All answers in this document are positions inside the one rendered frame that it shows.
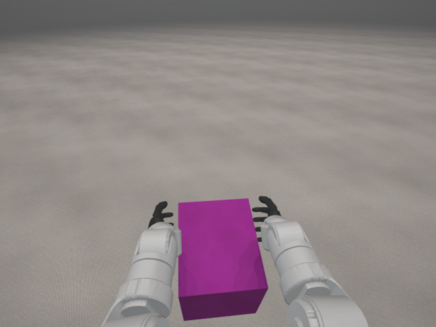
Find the robot left forearm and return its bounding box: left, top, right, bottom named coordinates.
left=101, top=222, right=182, bottom=327

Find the robot right upper arm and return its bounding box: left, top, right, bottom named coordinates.
left=287, top=295, right=368, bottom=327

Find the robot left upper arm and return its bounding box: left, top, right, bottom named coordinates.
left=102, top=313, right=171, bottom=327

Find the robot right forearm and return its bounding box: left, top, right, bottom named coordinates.
left=260, top=215, right=369, bottom=327

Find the robot right hand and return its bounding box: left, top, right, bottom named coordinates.
left=252, top=196, right=281, bottom=242

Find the robot left hand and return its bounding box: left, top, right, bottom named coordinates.
left=148, top=201, right=174, bottom=229

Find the carton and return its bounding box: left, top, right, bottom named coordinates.
left=178, top=198, right=268, bottom=321

